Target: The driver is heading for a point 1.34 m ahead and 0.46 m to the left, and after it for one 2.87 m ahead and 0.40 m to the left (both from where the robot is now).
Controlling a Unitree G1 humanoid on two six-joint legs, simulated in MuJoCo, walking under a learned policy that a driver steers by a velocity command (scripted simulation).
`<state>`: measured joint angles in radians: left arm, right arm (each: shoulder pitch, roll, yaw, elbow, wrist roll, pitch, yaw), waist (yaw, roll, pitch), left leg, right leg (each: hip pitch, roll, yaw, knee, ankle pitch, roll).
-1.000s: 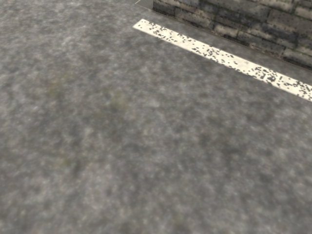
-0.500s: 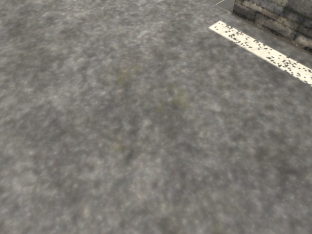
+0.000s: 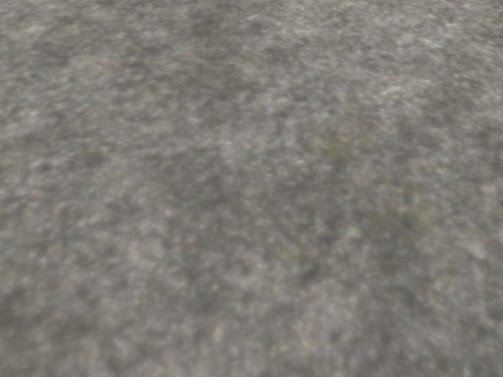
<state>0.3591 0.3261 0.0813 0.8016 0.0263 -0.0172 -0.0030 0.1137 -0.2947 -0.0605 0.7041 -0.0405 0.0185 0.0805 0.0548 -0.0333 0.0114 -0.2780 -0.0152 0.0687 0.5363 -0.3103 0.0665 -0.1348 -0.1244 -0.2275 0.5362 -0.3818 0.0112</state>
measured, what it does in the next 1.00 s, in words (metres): walks ahead, turning left: right foot, then left foot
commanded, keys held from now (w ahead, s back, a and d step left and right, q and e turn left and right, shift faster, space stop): w+q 0.04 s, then q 0.62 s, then no key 0.14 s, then w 0.20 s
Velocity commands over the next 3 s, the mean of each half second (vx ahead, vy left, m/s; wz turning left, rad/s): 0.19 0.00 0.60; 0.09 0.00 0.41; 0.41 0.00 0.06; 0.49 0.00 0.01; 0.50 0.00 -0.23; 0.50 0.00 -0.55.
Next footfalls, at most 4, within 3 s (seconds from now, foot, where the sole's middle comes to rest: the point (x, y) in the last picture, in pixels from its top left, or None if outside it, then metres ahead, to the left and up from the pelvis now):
0.44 right None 0.34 -0.02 -0.77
0.86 left None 0.20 0.15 -0.77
1.32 right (239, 375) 0.50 0.06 -0.77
1.82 left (135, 294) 0.70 0.37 -0.77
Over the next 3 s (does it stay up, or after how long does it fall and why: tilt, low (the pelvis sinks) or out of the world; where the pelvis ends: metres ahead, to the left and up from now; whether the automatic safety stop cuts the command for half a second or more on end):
stays up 1.19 0.50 -0.01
